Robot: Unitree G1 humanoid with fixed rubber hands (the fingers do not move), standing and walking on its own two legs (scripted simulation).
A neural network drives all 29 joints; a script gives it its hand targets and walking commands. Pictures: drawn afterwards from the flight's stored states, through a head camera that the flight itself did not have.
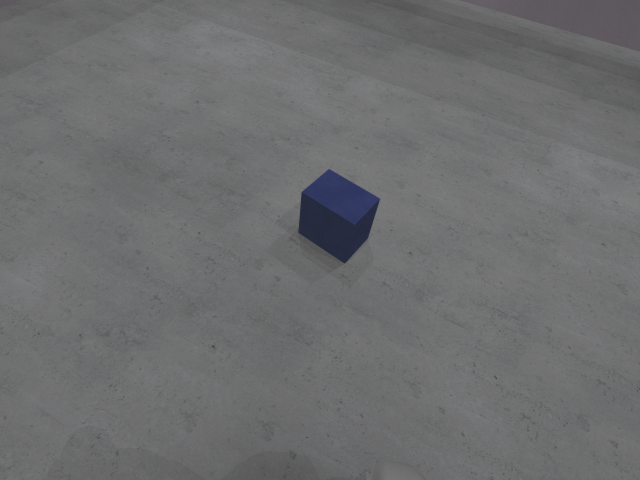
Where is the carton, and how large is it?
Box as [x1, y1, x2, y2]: [298, 169, 379, 263]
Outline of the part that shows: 328,169 302,191 298,232 344,263 367,238 379,198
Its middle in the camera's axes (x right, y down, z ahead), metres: +0.07 -0.09 +1.51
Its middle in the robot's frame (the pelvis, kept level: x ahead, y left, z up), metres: +1.08 -0.09 -0.66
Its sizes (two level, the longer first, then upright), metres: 0.235 0.169 0.237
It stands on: the floor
